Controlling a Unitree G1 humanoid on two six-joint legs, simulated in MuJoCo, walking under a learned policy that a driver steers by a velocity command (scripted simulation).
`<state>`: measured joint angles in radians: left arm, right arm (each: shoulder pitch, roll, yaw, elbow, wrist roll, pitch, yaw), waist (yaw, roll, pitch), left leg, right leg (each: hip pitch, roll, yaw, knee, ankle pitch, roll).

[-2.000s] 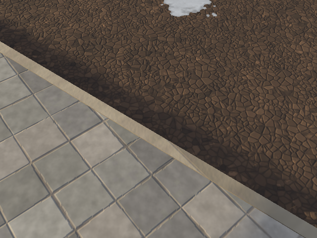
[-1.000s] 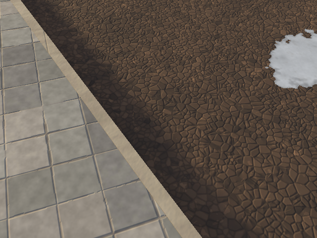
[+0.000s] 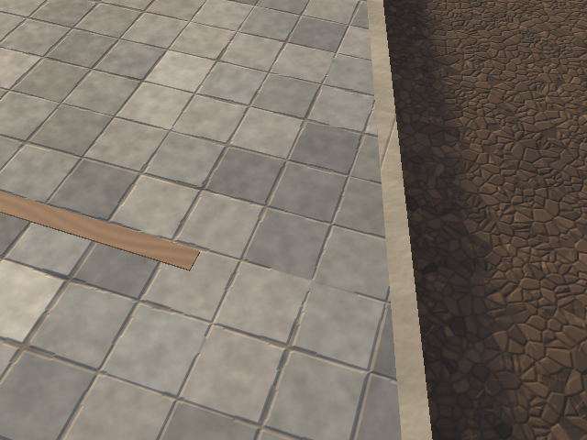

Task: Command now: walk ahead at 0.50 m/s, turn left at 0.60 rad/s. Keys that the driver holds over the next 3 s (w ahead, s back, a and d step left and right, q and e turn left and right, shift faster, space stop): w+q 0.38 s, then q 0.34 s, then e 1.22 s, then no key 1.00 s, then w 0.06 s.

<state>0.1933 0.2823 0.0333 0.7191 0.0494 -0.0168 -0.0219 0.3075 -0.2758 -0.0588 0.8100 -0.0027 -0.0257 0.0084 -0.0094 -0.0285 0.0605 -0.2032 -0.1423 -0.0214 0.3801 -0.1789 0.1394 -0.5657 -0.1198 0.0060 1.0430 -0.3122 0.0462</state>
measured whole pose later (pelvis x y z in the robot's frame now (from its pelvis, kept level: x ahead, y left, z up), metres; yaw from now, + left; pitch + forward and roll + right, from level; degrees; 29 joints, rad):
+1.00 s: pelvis +0.39 +0.05 +0.00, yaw +24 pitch +0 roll -1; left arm 0.27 0.23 0.02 0.80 0.01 0.05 0.00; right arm 0.12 -0.17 0.02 0.74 -0.02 0.00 -0.04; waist 0.03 -0.02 0.06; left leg -0.31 -0.03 0.08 0.45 -0.14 0.09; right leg -0.36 -0.02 -0.01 0.90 -0.49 0.02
